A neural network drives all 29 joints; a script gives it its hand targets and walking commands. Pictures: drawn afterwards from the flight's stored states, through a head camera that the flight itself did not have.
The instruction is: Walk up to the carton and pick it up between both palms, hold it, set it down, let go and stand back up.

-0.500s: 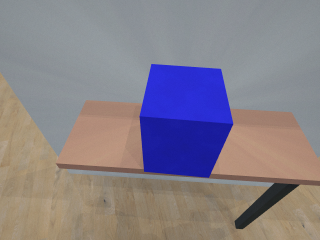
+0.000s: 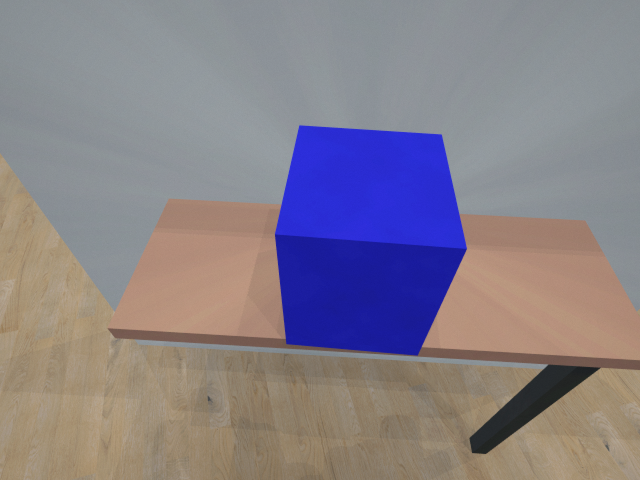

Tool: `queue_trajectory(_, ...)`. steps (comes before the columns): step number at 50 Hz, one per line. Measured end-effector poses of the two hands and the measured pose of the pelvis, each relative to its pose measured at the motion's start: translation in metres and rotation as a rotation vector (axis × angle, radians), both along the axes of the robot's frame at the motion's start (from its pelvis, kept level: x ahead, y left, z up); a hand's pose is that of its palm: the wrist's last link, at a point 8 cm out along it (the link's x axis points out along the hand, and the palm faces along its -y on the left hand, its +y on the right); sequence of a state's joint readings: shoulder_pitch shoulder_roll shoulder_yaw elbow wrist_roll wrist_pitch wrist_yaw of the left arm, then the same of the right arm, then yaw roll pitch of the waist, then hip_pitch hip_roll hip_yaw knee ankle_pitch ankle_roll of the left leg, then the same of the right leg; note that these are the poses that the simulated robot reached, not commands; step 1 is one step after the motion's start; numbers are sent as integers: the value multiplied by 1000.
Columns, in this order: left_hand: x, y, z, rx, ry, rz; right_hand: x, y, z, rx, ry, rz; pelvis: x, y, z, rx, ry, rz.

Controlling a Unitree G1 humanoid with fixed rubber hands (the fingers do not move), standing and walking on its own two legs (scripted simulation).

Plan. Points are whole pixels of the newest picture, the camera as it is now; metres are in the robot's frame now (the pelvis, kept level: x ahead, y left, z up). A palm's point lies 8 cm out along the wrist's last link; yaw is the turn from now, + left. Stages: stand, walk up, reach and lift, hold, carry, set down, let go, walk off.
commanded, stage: stand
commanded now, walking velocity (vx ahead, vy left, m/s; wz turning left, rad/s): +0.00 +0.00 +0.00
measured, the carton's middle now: (360, 244) +0.43 -0.05 +0.05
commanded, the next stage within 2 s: none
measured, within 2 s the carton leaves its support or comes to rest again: neither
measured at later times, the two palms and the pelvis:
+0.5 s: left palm out of the picture -0.02 +0.20 -0.14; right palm out of the picture -0.02 -0.20 -0.15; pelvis +0.01 +0.00 +0.00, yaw +0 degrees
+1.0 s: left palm out of the picture -0.02 +0.20 -0.14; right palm out of the picture -0.02 -0.21 -0.16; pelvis +0.01 -0.01 +0.00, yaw +0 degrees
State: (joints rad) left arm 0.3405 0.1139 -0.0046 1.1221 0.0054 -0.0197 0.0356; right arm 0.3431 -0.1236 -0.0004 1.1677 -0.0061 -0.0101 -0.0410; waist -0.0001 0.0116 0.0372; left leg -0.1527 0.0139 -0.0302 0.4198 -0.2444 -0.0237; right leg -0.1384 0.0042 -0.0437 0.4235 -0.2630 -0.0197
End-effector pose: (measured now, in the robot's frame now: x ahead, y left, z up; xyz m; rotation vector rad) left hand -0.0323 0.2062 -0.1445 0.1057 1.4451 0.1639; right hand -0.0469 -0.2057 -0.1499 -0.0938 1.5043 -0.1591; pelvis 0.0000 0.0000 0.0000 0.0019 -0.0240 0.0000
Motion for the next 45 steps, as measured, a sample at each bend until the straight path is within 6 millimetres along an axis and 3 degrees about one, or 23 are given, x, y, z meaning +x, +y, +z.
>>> queue_trajectory(11, 1, -14, -1, -27, 17, 6, 14, 4, 0, 15, -8, 11, 6, -2, 0, 1, 9, -2)
queue_trajectory(19, 10, -9, 0, -8, 7, -1, 29, 0, -1, 6, -42, 7, 11, -4, 0, 3, 4, -8)
queue_trajectory(25, 15, -7, 2, 6, -2, -1, 27, 4, -5, 25, -30, -2, 14, -5, 0, 2, 4, -5)
queue_trajectory(35, 6, -9, 2, 9, 28, 11, 14, 2, -3, 27, 22, -2, 15, -8, -1, 5, 4, -5)
queue_trajectory(45, 14, -4, 3, 27, -11, 3, 24, -3, -5, 22, -22, 5, 13, -11, -1, 4, -15, -4)
